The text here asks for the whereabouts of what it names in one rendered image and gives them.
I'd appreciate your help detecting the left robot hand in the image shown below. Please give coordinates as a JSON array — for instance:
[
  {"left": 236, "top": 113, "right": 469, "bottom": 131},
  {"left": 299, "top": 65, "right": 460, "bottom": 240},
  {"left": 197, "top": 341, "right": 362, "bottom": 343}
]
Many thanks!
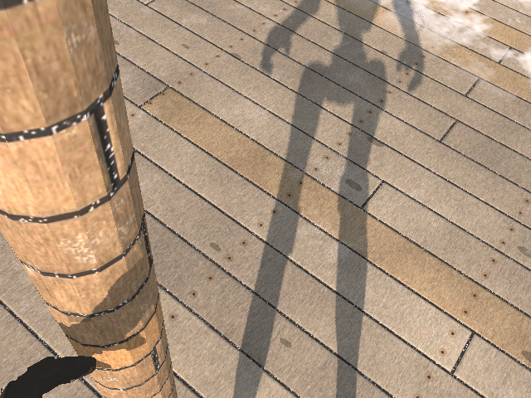
[{"left": 0, "top": 356, "right": 96, "bottom": 398}]

